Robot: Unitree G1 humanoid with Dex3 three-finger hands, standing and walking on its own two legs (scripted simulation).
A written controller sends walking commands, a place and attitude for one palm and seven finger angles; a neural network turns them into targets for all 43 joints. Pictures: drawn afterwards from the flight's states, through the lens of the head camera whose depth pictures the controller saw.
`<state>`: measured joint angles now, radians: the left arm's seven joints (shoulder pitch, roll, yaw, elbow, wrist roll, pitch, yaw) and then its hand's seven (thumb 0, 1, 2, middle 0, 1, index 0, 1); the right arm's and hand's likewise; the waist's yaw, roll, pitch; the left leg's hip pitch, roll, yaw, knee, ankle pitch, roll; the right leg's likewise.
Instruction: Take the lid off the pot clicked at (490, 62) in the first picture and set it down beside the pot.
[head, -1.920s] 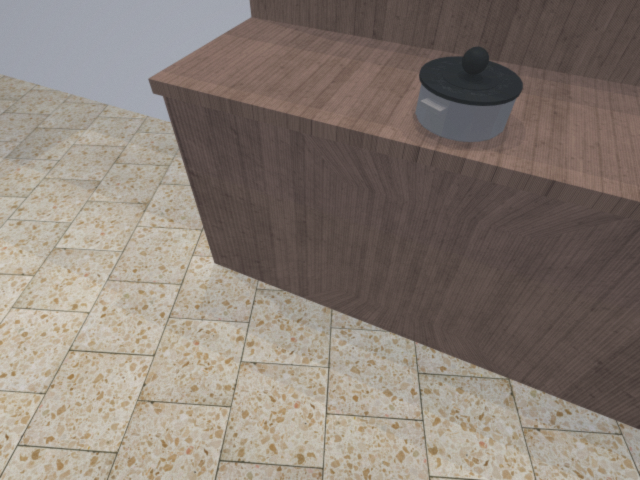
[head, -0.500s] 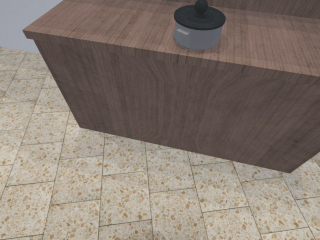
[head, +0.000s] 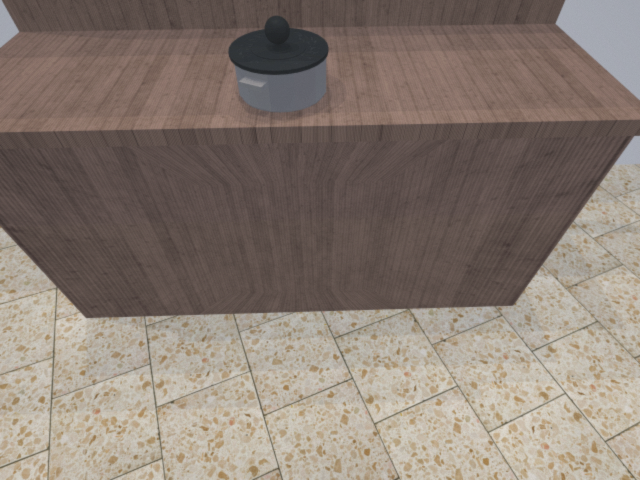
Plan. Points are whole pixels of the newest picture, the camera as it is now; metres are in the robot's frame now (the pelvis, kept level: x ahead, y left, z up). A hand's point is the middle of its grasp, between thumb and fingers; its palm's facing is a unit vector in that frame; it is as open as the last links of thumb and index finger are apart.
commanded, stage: take the last steps up to it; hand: left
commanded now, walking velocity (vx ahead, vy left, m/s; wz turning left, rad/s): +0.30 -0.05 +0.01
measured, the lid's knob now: (277, 30) +0.90 +0.10 +0.16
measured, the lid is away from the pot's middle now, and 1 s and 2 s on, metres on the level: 0.00 0.00 0.00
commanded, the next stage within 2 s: come to a stop and stand still in 0.86 s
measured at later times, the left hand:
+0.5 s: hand out of the picture +0.13 +0.19 -0.18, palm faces +0.06 -0.99 -0.14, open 7.4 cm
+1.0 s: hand (258, 335) +0.38 +0.12 -0.15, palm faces +0.11 -0.97 -0.22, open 7.2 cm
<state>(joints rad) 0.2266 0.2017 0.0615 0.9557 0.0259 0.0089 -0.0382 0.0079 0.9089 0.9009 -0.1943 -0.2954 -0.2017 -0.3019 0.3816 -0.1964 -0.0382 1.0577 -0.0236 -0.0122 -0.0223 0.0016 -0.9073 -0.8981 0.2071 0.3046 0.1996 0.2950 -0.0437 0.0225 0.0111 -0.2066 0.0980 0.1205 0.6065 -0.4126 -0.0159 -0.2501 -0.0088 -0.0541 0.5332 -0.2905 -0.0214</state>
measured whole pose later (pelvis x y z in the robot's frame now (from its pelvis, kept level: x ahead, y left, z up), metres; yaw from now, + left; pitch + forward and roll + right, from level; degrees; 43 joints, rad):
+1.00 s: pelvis +0.36 -0.06 +0.01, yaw +2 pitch +1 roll +0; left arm 0.32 0.13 0.05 1.02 0.02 -0.07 0.01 0.00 0.93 0.90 -0.20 -0.30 -0.20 -0.30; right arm 0.27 -0.19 -0.06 1.06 -0.02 -0.01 -0.01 0.01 -0.91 -0.90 0.20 0.30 0.19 0.29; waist 0.00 0.03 0.02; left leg -0.49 0.07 0.06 1.11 -0.33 0.00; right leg -0.22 -0.02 -0.15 0.44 -0.23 -0.05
